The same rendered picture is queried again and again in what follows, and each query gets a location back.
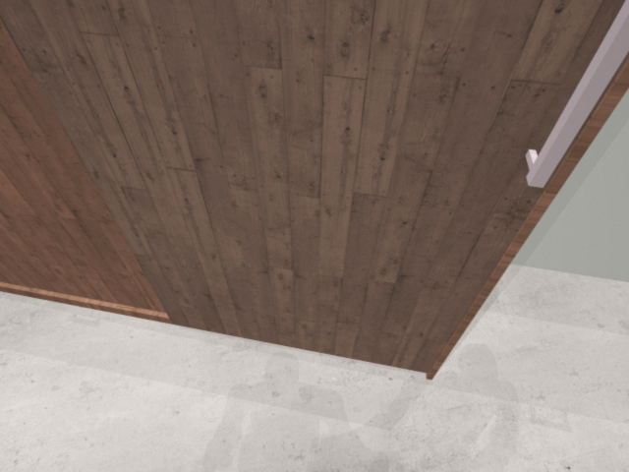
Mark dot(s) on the handle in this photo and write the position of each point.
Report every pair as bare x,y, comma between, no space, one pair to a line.
605,63

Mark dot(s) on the wardrobe door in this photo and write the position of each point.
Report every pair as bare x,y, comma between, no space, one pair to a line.
56,233
341,176

